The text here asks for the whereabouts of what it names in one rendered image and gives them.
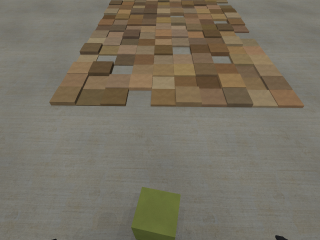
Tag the carton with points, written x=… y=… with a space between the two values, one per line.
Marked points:
x=156 y=215

